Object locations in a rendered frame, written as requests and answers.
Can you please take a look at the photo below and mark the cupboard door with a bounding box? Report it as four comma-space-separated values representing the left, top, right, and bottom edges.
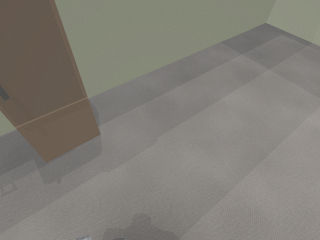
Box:
0, 0, 84, 125

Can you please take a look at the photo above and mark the handle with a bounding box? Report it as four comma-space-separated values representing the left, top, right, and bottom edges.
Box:
0, 85, 10, 101

